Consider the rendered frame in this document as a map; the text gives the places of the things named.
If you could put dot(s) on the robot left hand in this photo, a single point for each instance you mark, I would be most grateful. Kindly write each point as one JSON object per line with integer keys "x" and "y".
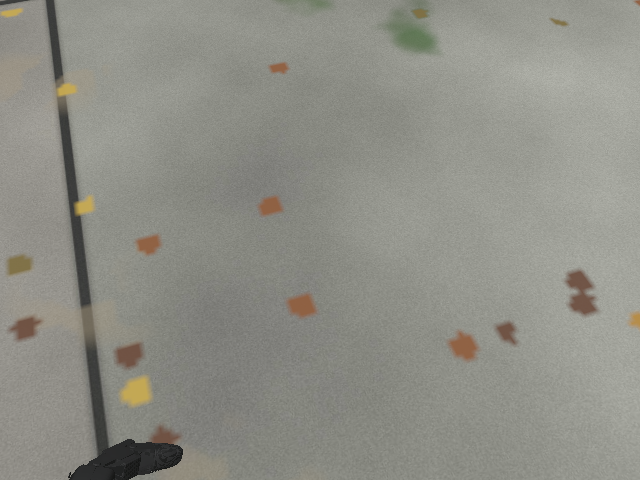
{"x": 128, "y": 459}

